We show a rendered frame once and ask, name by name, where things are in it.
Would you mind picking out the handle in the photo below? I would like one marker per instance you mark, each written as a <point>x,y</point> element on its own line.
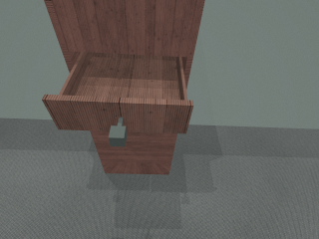
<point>118,134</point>

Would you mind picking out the drawer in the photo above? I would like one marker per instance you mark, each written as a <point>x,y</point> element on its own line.
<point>148,91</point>

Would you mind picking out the cabinet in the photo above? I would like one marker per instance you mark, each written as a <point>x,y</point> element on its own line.
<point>132,27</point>

